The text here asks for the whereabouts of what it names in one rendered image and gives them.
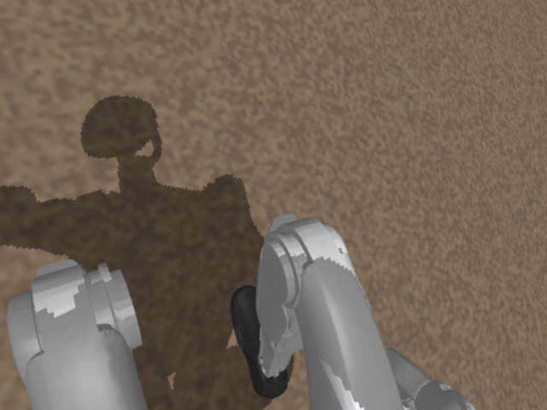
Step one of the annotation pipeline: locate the right robot arm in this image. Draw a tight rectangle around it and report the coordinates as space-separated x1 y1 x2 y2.
415 381 477 410

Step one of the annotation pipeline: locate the right robot hand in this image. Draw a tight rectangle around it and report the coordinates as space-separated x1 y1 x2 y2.
386 348 433 410

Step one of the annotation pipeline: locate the right robot foot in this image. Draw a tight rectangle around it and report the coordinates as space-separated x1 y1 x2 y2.
231 285 288 399

